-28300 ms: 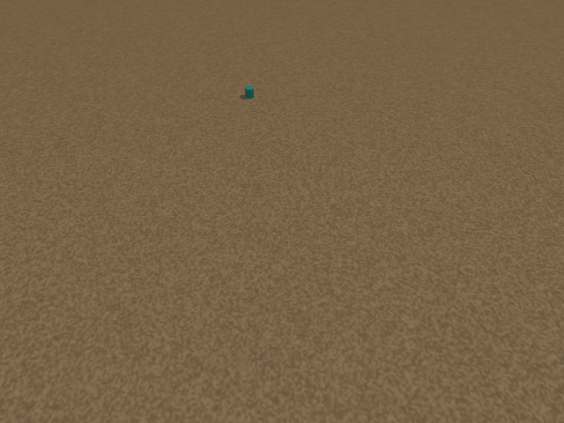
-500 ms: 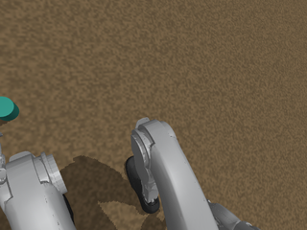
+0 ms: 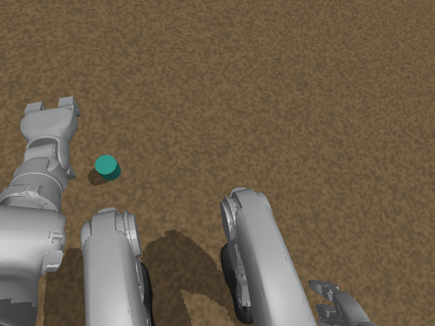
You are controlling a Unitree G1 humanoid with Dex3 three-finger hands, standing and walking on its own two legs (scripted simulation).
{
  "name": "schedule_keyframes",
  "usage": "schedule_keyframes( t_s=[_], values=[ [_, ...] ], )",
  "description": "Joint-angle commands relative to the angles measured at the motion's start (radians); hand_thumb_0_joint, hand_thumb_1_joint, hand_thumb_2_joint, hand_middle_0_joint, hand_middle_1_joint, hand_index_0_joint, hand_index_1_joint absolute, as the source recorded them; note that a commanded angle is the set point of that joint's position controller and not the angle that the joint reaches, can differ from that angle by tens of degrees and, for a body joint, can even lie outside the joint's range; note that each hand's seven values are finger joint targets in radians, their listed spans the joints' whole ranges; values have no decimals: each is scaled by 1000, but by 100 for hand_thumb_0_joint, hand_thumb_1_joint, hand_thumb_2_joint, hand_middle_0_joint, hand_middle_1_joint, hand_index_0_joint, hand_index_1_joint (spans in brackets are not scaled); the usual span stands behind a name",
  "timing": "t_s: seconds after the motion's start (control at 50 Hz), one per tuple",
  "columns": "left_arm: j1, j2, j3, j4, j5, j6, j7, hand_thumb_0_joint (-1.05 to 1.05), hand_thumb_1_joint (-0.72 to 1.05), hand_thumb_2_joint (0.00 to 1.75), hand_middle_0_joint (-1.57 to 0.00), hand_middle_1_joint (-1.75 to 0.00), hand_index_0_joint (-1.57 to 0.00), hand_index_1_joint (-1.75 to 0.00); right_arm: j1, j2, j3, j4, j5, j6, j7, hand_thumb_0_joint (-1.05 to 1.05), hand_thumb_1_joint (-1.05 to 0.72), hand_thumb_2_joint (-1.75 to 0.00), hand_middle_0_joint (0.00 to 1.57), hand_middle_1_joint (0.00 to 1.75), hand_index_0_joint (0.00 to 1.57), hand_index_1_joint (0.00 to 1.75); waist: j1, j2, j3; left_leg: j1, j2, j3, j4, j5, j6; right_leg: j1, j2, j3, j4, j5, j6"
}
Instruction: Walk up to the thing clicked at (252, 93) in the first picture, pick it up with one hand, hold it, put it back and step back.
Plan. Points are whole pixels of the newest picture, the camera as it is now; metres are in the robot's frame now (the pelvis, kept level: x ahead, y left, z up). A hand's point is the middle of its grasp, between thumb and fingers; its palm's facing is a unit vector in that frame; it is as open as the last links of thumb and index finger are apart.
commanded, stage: withdraw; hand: left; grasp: from above
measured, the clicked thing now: (108, 168) +0.49 +0.21 -0.33
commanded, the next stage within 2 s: home in 0.32 s
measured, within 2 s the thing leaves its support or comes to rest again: neither
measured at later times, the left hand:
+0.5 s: hand (70, 155) +0.47 +0.25 -0.18, palm faces -0.35 -0.03 -0.94, open 14.0 cm
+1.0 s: hand (28, 206) +0.33 +0.23 +0.02, palm faces -0.27 -0.64 -0.72, open 7.8 cm
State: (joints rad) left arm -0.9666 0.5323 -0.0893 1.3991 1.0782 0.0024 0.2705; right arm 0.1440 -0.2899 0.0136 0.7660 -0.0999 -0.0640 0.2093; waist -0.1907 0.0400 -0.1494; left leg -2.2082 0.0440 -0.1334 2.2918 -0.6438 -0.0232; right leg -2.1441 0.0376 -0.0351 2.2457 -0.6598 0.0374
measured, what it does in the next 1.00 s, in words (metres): rises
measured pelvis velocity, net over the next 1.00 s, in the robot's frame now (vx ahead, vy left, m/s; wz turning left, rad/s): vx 0.01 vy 0.00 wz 0.05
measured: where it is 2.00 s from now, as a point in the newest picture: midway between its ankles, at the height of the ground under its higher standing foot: (194, 308)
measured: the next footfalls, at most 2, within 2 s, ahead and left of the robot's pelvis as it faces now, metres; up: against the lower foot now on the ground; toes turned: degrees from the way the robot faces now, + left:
none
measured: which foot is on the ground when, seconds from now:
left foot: down 0.00-1.00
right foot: down 0.00-1.00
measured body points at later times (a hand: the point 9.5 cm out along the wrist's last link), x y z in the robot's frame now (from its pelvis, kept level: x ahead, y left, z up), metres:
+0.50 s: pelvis +0.01 +0.00 -0.03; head +0.23 +0.05 +0.36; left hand +0.49 +0.25 -0.12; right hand +0.04 -0.26 -0.14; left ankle +0.09 +0.14 -0.33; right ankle +0.11 -0.13 -0.33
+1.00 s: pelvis +0.01 +0.00 +0.14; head +0.15 +0.04 +0.56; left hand +0.34 +0.26 +0.07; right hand +0.19 -0.26 +0.03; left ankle +0.09 +0.14 -0.33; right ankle +0.10 -0.13 -0.33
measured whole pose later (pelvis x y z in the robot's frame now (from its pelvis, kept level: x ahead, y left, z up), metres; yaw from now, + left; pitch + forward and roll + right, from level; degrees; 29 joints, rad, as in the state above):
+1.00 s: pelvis +0.01 +0.00 +0.14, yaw +3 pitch +30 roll -5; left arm -0.25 0.37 -0.04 0.52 0.55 0.12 0.11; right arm 0.12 -0.27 -0.04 0.62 0.01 -0.01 0.03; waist -0.06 0.03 -0.22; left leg -1.78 0.03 -0.10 1.87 -0.61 -0.03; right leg -1.72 0.01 -0.04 1.83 -0.64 0.03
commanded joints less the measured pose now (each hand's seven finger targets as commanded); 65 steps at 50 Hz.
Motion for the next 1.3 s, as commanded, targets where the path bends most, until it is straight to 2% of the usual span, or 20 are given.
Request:
schedule_keyframes(
  t_s=[0.0,0.08,0.16,0.2,0.22,0.26,0.3,0.32,0.38,0.42,0.44,0.5,0.54,0.62,0.72,0.78,0.98,1.02,1.2,1.28],
  values=[
    [-287,113,-28,-80,25,-63,-27,0,-51,100,-12,-99,-10,-101,173,-213,-47,-54,6,16,-65,0,-90,-91,20,30,20,30,-67,-20,-365,237,-54,101,-233,-39,55,294,40,-64,-324,-24,-82],
    [-321,200,9,-38,89,-123,35,0,-50,99,-12,-99,-11,-100,157,-199,-17,-71,-12,10,-97,0,-90,-90,20,30,20,30,-56,31,-410,258,-58,106,-221,-43,50,299,35,-54,-285,-22,-83],
    [-366,268,69,28,154,-166,156,0,-49,98,-12,-97,-11,-98,158,-202,10,-69,-39,-10,-107,0,-90,-90,20,30,20,30,-67,105,-441,266,-55,106,-179,-21,47,257,35,-58,-234,9,-80],
    [-395,353,132,11,178,-176,218,0,-50,97,-12,-97,-11,-97,165,-213,11,-64,-50,-25,-106,0,-90,-90,20,30,20,30,-40,187,-512,327,-52,108,-171,11,41,259,30,-63,-201,40,-85],
    [-408,354,147,3,192,-175,241,0,-51,97,-12,-97,-12,-98,183,-219,9,-54,-61,-32,-103,0,-90,-90,20,30,20,30,-49,222,-527,364,-50,111,-164,31,38,246,25,-74,-197,67,-81],
    [-405,377,182,-73,186,-169,280,0,-52,98,-12,-97,-11,-98,184,-226,-1,-48,-71,-37,-99,0,-91,-90,20,30,20,30,-42,276,-590,407,-47,112,-157,62,33,247,22,-82,-186,96,-80],
    [-361,344,172,-129,167,-151,299,0,-55,99,-9,-98,-9,-99,176,-220,-20,-41,-76,-43,-89,0,-91,-90,20,30,20,30,-36,339,-629,449,-41,117,-167,67,24,242,21,-81,-179,99,-87],
    [-380,361,186,-216,151,-142,302,0,-55,99,-9,-98,-8,-99,182,-228,-37,-38,-72,-40,-86,0,-91,-90,20,30,20,30,-25,356,-708,490,-39,118,-168,88,25,258,20,-82,-187,123,-85],
    [-373,283,139,-258,111,-94,281,0,-56,99,-8,-98,-8,-98,218,-235,-69,-14,-57,-29,-74,0,-91,-90,20,30,20,30,-46,348,-780,528,-33,116,-178,129,27,280,20,-97,-191,194,-82],
    [-364,209,89,-197,83,-69,249,0,-48,91,-16,-90,-16,-90,239,-228,-73,11,-52,-26,-66,0,-89,-90,20,30,20,30,-68,297,-707,493,-32,112,-179,119,33,258,25,-113,-202,200,-80],
    [-372,215,89,-192,67,-60,234,0,-40,89,-22,-82,-19,-82,252,-223,-69,18,-51,-26,-64,0,-89,-90,20,30,20,30,-68,270,-695,488,-33,110,-180,126,36,278,27,-116,-212,205,-78],
    [-269,242,122,-239,29,-28,181,0,-16,95,-23,-68,-21,-70,269,-226,-86,11,-21,-14,-68,0,-89,-90,20,30,20,30,3,261,-771,542,-38,117,-221,185,38,356,23,-106,-234,243,-80],
    [-228,191,103,-242,-11,-7,140,0,0,94,-22,-62,-20,-64,257,-213,-89,2,-4,-4,-68,0,-89,-90,20,30,20,30,4,190,-736,518,-40,117,-245,179,44,377,28,-104,-263,239,-79],
    [-47,168,123,-350,-111,17,56,0,32,88,-20,-47,-19,-48,228,-192,-99,-62,36,24,-78,0,-89,-90,20,30,20,30,55,120,-711,501,-47,121,-329,148,55,495,25,-81,-354,205,-74],
    [184,106,126,-616,-281,49,-60,0,69,87,-20,-34,-19,-35,145,-168,-109,-160,81,53,-101,0,-90,-90,20,30,20,30,82,4,-609,502,-45,98,-448,46,65,565,21,-58,-482,107,-68],
    [261,77,120,-828,-368,57,-109,0,89,90,-20,-30,-20,-30,100,-157,-117,-204,94,58,-128,0,-90,-90,20,30,20,30,96,30,-586,588,-41,87,-527,-4,56,595,15,-43,-555,57,-70],
    [555,-28,107,-1189,-611,125,-116,0,90,90,-20,-30,-20,-30,4,-121,-99,-253,126,-5,-215,0,-90,-90,20,30,20,30,113,97,-515,923,-30,62,-790,-40,37,728,-6,-21,-755,50,-67],
    [619,-70,75,-1230,-673,154,-122,0,90,90,-20,-30,-20,-30,-12,-116,-93,-255,129,-20,-231,0,-90,-90,20,30,20,30,100,98,-471,958,-31,68,-832,-38,37,771,-10,-15,-809,53,-64],
    [916,-102,120,-1402,-930,257,-143,0,90,90,-20,-30,-20,-30,-35,-80,-49,-314,142,-76,-293,0,-90,-90,20,30,20,30,117,71,-375,1189,-29,47,-1055,9,34,995,-14,-7,-1010,83,-58],
    [1019,-135,130,-1461,-1009,291,-150,0,90,90,-20,-30,-20,-30,-4,-60,-35,-335,140,-94,-319,0,-90,-90,20,30,20,30,111,66,-314,1277,-28,56,-1139,97,33,1114,-15,-6,-1113,150,-56]
  ],
)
